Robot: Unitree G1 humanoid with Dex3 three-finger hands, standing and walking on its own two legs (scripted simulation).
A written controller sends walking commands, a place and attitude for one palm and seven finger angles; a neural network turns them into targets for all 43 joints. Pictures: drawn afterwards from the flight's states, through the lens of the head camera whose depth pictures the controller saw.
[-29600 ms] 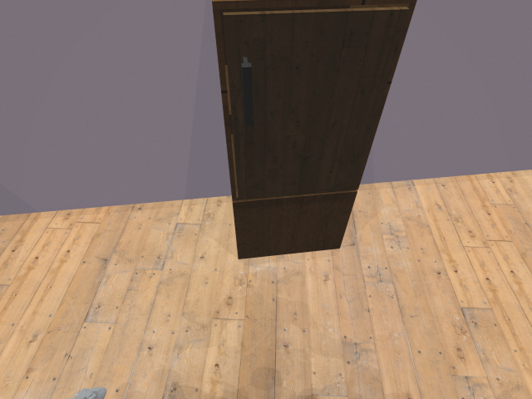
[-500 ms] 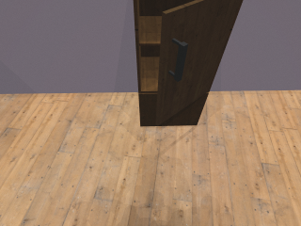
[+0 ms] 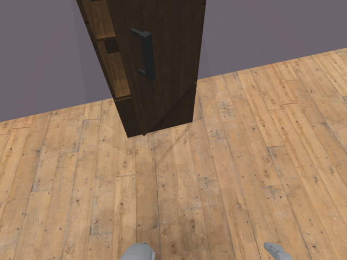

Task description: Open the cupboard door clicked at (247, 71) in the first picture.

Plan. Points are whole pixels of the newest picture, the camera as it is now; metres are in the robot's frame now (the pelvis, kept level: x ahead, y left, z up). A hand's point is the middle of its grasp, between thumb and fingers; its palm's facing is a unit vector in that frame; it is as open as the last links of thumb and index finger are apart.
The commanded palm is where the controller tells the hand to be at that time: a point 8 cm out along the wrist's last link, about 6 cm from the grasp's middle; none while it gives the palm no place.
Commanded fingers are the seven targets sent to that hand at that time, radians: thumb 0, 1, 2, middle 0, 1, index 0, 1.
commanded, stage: walk to a spot facing it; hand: left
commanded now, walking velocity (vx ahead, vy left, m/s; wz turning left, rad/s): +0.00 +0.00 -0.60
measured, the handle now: (143, 56) +0.63 +0.15 +0.07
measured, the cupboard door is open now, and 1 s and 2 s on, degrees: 37 37 37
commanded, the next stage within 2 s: none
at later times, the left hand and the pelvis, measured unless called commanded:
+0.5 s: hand (117, 217) +0.22 +0.18 -0.17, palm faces -0.31 -0.90 -0.29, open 7.4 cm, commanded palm none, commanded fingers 0.00 0.90 0.90 -0.20 -0.30 -0.20 -0.30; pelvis +0.03 +0.01 -0.02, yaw -18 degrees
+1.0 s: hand (154, 190) +0.31 +0.09 -0.16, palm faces -0.59 -0.78 -0.23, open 7.4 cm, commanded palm none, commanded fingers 0.00 0.90 0.90 -0.20 -0.30 -0.20 -0.30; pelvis +0.08 +0.00 -0.01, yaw -36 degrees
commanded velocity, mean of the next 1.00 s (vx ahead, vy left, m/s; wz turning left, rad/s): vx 0.02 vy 0.00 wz -0.60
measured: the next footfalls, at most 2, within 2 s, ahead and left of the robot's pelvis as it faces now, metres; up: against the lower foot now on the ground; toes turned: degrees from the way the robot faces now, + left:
left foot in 0.12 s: +0.04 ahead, +0.16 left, +0.00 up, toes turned -6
right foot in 0.42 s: +0.04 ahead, -0.11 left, +0.00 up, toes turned -18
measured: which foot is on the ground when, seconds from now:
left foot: up 0.00-0.10, down 0.12-0.42, up 0.44-0.68, down 0.70-1.00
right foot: down 0.00-0.12, up 0.14-0.40, down 0.42-0.70, up 0.72-1.00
